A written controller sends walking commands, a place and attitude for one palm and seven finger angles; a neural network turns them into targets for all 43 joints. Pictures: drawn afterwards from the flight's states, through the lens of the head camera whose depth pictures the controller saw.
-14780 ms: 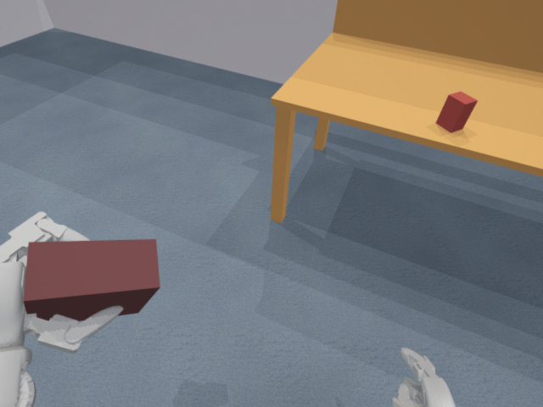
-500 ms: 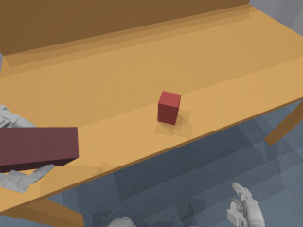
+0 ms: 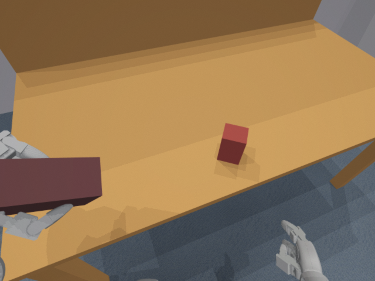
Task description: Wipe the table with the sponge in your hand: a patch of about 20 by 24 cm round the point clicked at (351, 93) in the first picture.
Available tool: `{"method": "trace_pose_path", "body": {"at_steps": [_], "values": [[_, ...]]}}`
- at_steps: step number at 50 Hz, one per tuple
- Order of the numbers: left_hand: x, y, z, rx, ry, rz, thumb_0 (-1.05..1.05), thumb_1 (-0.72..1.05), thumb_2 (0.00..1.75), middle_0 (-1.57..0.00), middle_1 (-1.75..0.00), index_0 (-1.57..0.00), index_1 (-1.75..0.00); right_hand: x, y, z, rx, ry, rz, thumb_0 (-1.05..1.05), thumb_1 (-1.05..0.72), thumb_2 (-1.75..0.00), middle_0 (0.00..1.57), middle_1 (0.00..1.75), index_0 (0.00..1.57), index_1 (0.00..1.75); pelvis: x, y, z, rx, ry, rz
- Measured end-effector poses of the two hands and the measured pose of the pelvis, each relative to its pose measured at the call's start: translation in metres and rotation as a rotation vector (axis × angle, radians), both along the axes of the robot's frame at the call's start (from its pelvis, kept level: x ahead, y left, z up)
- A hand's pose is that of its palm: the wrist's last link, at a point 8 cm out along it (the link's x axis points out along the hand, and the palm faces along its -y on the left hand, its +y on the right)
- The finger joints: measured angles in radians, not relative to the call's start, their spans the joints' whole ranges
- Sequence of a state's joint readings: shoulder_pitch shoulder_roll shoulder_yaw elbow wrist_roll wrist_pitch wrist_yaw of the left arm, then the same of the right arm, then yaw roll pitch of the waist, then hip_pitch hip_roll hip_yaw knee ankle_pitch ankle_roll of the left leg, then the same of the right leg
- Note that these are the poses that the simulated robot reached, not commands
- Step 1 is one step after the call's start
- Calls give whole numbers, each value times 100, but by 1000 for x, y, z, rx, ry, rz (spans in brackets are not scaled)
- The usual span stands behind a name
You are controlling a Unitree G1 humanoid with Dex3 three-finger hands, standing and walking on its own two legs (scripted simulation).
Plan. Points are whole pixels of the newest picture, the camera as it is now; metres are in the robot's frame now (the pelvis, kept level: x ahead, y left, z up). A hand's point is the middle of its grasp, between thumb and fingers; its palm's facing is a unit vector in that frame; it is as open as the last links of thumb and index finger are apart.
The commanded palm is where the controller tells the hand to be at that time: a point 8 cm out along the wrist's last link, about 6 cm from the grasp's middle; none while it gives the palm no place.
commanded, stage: come to a stop and stand still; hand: left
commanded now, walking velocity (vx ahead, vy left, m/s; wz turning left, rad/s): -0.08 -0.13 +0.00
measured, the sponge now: (64, 185) +0.22 +0.21 +0.16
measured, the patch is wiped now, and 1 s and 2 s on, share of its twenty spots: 0.00 0.00 0.00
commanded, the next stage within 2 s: look again from close up in 1.60 s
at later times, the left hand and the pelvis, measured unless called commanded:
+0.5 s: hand (16, 200) +0.19 +0.26 +0.17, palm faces +0.39 -0.84 -0.38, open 9.9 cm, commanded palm +0.14 +0.29 +0.19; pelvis -0.02 +0.01 +0.02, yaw +1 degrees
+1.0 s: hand (2, 168) +0.22 +0.28 +0.20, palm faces +0.41 -0.82 -0.41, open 9.9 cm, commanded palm +0.14 +0.29 +0.19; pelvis -0.02 +0.01 +0.02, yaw -1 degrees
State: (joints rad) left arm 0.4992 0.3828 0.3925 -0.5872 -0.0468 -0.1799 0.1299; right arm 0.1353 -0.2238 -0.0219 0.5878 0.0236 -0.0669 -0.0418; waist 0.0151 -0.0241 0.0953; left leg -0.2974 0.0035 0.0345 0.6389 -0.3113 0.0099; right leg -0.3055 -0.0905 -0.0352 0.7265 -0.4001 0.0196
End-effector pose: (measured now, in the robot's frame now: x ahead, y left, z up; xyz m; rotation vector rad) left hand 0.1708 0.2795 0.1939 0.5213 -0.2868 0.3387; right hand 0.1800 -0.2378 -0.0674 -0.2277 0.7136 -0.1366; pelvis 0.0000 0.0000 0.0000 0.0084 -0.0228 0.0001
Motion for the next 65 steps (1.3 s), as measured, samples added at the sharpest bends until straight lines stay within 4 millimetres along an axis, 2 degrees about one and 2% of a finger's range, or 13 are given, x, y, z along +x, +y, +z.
{"method": "trace_pose_path", "body": {"at_steps": [6,14,20,25,40,41,43,46,48,53,56,59,65], "values": [[11,9,-2,-9,61,-2,-1,-47,101,-76,-136,-76,-135,-3,22,2,38,13,20,2,-90,-90,20,30,20,30,3,7,8,-19,-8,23],[-5,10,5,-39,76,-24,-1,-47,101,-76,-136,-76,-135,-5,39,14,45,14,43,2,-90,-90,20,30,20,30,0,10,19,-28,1,14],[-16,17,-1,-81,86,33,-1,-48,101,-76,-136,-76,-135,-4,37,20,30,-11,61,2,-90,-90,20,30,20,30,-9,10,21,-29,-3,14],[-21,14,-6,-109,86,50,-1,-48,101,-76,-136,-76,-135,-6,31,23,12,-26,65,2,-90,-90,20,30,20,30,-16,9,21,-31,-7,14],[-21,7,-2,-82,92,37,-1,-48,101,-76,-136,-76,-135,-23,16,15,7,12,29,2,-90,-90,20,30,20,30,-19,6,21,-31,-5,13],[-18,11,4,-9,87,25,-1,-48,101,-76,-136,-77,-135,-24,17,14,-5,13,44,2,-90,-90,20,30,20,30,-20,5,20,-33,-1,14],[-4,31,24,126,6,26,-1,-48,101,-76,-136,-77,-135,-28,18,8,-17,42,84,1,-90,-90,20,30,20,30,-25,1,18,-34,3,22],[10,57,40,118,-91,81,-1,-48,101,-76,-136,-77,-135,-36,20,6,6,58,96,2,-90,-90,20,30,20,30,-28,2,17,-30,4,3],[12,53,33,56,-97,64,-1,-48,101,-76,-136,-76,-135,-41,21,10,32,35,72,2,-90,-90,20,30,20,30,-26,7,17,-28,4,-15],[10,18,-11,-50,48,-116,-1,-47,101,-76,-136,-76,-135,-52,28,18,22,6,17,2,-90,-90,20,30,20,30,-17,22,18,-28,5,-28],[8,18,-28,-58,113,-165,-1,-47,101,-76,-136,-76,-135,-55,35,20,-3,20,9,2,-90,-90,20,30,20,30,-15,27,18,-30,4,-19],[7,35,-28,-23,107,-145,-1,-47,101,-76,-136,-76,-135,-53,44,21,-19,33,29,2,-90,-90,20,30,20,30,-14,31,17,-33,4,-9],[4,63,-2,15,-29,-63,-1,-47,101,-76,-136,-76,-135,-35,65,23,-20,14,100,2,-90,-90,20,30,20,30,-11,41,17,-40,5,-2]]}}
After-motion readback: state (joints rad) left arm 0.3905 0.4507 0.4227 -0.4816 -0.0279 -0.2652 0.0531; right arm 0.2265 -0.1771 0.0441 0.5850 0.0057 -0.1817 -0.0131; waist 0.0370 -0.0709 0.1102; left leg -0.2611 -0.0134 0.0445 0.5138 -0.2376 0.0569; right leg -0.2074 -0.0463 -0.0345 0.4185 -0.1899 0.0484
